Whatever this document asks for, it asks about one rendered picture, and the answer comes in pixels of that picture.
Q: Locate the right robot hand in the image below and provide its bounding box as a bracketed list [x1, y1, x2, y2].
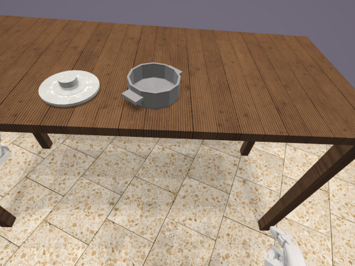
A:
[265, 226, 307, 266]

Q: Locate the lid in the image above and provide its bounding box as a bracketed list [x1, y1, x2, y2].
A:
[38, 70, 100, 107]

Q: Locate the table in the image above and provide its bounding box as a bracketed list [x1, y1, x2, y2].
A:
[0, 15, 355, 231]

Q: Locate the knob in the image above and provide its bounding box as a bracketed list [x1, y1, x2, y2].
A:
[57, 73, 78, 88]

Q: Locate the pot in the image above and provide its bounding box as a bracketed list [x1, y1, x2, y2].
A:
[121, 62, 182, 109]

